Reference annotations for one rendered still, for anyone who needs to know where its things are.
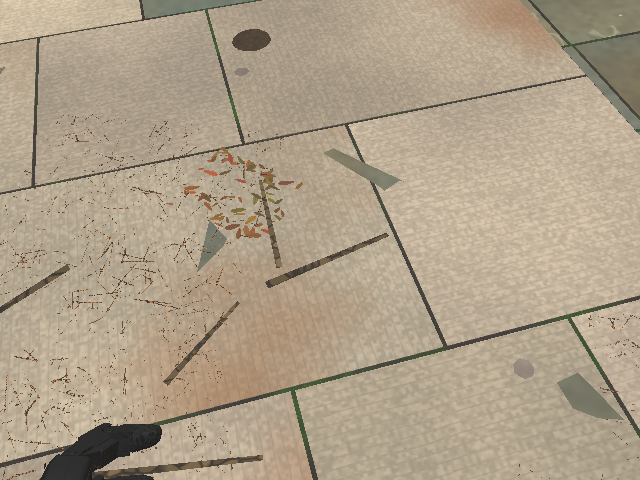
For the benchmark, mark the robot left hand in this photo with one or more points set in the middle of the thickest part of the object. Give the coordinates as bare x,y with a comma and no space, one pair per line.
100,446

